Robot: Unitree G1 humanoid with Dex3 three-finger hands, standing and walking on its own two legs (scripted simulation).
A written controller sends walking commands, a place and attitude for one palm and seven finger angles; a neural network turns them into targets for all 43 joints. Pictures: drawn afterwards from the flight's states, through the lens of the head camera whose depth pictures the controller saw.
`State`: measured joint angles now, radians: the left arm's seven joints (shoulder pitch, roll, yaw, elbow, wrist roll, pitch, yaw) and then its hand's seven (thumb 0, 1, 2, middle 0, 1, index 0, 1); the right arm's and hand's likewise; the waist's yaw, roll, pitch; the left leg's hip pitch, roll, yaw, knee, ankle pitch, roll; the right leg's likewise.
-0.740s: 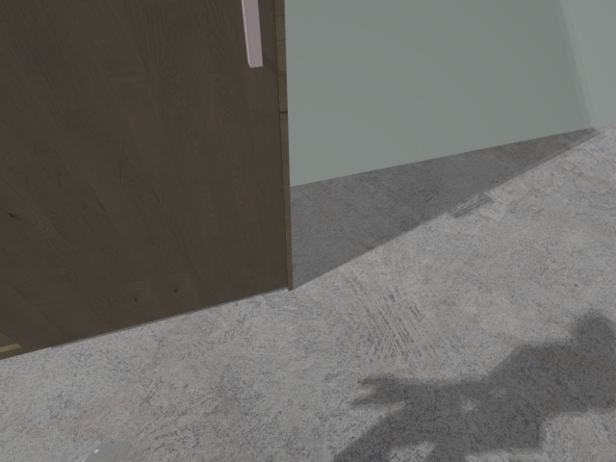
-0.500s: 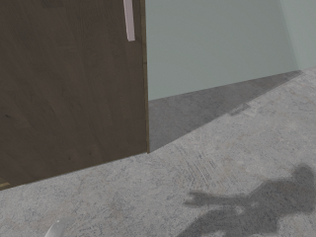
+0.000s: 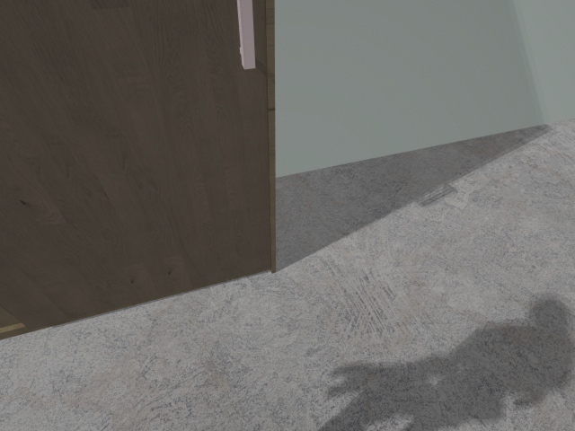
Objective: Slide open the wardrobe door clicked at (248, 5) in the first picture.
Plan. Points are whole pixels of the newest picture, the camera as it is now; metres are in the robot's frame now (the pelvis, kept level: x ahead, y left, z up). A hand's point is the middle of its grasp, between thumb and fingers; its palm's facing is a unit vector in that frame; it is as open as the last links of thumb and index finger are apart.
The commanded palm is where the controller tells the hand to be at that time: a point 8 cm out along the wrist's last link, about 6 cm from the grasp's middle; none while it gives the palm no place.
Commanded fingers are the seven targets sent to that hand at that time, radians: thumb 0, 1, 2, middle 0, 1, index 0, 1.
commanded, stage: stand and wait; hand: right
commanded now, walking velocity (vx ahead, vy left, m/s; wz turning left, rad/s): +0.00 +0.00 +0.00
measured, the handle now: out of the picture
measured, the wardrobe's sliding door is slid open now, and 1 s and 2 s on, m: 0.00 0.00 0.00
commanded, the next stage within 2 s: look at it before walking up in 0.26 s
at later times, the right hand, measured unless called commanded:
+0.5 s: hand out of the picture +0.08 -0.24 -0.16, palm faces -0.03 +0.94 -0.33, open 7.4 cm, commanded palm none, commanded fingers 0.00 -0.90 -0.90 0.20 0.30 0.20 0.30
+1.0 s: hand out of the picture +0.09 -0.24 -0.15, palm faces -0.02 +0.94 -0.33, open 7.4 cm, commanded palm none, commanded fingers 0.00 -0.90 -0.90 0.20 0.30 0.20 0.30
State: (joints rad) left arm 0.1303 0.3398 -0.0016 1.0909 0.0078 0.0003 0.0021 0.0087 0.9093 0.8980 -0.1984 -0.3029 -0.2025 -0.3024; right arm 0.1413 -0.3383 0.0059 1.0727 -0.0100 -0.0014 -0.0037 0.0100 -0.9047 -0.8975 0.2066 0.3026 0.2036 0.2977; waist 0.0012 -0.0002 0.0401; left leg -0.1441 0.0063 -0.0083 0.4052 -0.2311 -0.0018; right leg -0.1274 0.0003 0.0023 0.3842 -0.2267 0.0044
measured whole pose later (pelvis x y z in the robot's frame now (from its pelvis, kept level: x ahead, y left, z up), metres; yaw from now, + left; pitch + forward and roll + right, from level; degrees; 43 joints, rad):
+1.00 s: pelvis +0.01 +0.00 +0.00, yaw +0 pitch -1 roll +0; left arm 0.11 0.33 -0.01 1.10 0.01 -0.01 0.01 0.01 0.91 0.90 -0.20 -0.30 -0.20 -0.30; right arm 0.12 -0.33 0.00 1.09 -0.01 -0.01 -0.01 0.01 -0.90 -0.90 0.21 0.30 0.20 0.30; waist 0.00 0.00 0.04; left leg -0.12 0.00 -0.01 0.36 -0.22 0.00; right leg -0.11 -0.01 0.00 0.34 -0.21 0.01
